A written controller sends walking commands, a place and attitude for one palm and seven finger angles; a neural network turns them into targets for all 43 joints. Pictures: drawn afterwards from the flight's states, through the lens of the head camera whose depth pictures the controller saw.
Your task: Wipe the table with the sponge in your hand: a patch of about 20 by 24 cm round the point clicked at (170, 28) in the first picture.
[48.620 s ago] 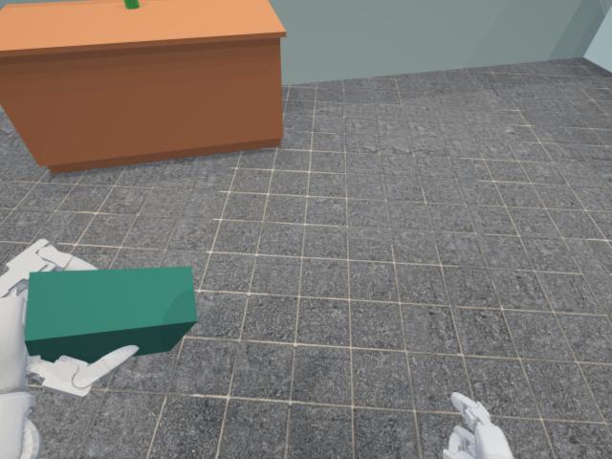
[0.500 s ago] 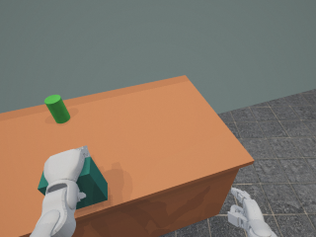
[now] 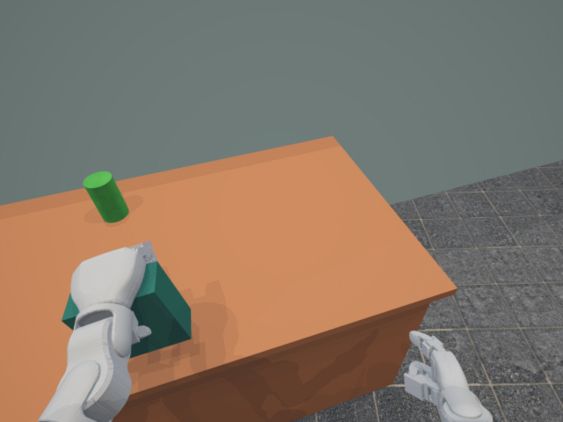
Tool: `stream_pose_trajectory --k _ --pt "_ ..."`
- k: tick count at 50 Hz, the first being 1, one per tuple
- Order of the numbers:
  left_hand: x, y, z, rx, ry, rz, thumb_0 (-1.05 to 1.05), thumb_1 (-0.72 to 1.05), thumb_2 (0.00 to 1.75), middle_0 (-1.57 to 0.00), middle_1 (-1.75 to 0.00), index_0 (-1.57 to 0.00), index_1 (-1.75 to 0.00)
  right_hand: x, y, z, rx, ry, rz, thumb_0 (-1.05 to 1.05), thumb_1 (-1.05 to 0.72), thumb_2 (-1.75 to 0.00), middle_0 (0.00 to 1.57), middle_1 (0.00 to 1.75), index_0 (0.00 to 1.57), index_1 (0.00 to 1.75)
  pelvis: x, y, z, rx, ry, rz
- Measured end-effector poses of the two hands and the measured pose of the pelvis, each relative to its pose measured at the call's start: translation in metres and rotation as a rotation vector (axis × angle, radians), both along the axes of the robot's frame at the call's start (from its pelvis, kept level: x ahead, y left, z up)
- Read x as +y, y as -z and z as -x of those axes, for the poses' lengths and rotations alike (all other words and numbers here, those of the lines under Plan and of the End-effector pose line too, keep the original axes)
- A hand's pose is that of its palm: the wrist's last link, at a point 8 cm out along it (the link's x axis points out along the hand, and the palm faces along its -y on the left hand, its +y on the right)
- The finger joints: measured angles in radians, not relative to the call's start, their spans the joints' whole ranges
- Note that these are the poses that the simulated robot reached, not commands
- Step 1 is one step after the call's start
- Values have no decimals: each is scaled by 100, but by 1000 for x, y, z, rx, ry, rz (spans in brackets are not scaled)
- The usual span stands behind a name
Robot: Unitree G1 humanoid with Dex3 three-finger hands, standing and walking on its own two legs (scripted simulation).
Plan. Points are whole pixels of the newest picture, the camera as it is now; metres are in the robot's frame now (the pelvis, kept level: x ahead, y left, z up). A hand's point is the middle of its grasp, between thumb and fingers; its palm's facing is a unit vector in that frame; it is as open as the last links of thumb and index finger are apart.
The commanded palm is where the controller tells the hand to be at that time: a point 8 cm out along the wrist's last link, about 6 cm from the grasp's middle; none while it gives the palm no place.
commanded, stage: lift the sponge slowly off the table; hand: left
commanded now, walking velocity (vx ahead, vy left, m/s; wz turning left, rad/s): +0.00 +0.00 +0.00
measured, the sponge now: (141, 321) +0.23 +0.27 +0.01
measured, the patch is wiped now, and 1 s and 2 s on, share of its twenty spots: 0.95 0.95 0.95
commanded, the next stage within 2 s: bring the sponge back beside the body in 0.22 s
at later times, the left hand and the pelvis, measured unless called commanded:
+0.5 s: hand (125, 295) +0.23 +0.27 +0.08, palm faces +0.07 -0.15 -0.99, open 10.0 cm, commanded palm +0.20 +0.27 +0.15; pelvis +0.00 +0.00 +0.00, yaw +0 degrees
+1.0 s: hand (108, 307) +0.21 +0.27 +0.09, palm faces +0.09 -0.15 -0.98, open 10.0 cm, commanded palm +0.17 +0.27 +0.16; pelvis -0.01 +0.00 +0.00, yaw +0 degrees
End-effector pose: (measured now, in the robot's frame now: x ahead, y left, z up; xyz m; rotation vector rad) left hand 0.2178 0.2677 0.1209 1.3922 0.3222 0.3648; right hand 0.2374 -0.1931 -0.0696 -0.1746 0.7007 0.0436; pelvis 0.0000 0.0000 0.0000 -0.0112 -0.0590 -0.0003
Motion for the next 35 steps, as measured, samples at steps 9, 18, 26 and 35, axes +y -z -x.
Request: stream_pose_trajectory --k 9,18,26,35 --pt "3 -9 4 -2 -21 17 -1 -52 106 -73 -135 -76 -137 8 -5 -12 -20 -24 -12 2 -91 -90 20 30 20 30 3 0 -3 -3 -3 1" --pt "6 -1 3 35 -22 16 -1 -52 106 -74 -135 -76 -137 15 -9 -17 -25 -50 -5 2 -91 -90 20 30 20 30 3 0 -3 -1 -4 2" --pt "3 -13 8 -18 6 13 -1 -52 106 -74 -135 -76 -137 16 -7 -15 -22 -49 -11 2 -90 -90 20 30 20 30 4 0 -5 -7 1 4" --pt "6 -17 19 -20 -31 29 -1 -52 106 -74 -135 -76 -137 13 -6 -12 -14 -49 -17 2 -91 -90 20 30 20 30 3 0 -2 -13 -1 1"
